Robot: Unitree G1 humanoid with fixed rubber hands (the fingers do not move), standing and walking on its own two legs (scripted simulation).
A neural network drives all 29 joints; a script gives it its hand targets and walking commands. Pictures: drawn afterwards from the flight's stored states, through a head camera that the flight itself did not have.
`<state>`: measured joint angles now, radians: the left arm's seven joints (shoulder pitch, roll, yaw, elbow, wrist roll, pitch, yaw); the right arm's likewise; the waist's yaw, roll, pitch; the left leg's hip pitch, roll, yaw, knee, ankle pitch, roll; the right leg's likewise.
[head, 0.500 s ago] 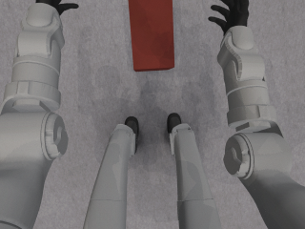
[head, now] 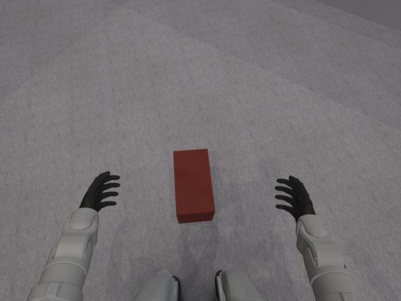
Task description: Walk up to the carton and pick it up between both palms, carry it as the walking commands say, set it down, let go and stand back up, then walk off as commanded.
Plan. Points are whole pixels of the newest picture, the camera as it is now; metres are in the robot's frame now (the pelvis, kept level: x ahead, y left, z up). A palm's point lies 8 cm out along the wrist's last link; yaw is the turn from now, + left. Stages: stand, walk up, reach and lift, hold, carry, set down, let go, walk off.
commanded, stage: let go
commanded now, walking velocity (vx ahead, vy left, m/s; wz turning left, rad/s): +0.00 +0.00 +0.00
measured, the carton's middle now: (192, 186) +0.54 +0.02 -0.64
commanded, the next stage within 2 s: stand in 0.72 s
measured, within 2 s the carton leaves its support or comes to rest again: neither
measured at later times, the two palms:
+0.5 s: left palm (68, 259) +0.20 +0.25 -0.05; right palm (326, 264) +0.19 -0.23 -0.04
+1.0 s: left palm (57, 250) +0.21 +0.26 -0.02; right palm (347, 261) +0.19 -0.26 -0.02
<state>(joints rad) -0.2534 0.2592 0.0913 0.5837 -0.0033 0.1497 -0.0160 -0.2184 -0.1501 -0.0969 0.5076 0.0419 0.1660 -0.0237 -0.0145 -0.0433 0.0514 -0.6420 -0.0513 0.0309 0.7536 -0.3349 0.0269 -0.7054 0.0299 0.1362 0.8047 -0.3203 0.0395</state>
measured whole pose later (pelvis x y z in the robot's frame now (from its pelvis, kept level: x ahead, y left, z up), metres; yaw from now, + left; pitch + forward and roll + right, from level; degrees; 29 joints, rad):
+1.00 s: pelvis +0.04 +0.02 +0.03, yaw -1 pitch -2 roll +0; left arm 0.24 0.25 0.02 0.51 0.03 0.04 -0.03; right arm 0.23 -0.30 -0.06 0.58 0.04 0.01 0.01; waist -0.01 -0.02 -0.09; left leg -0.16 -0.05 0.03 0.53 -0.33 0.04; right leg -0.22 0.02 0.14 0.56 -0.31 0.03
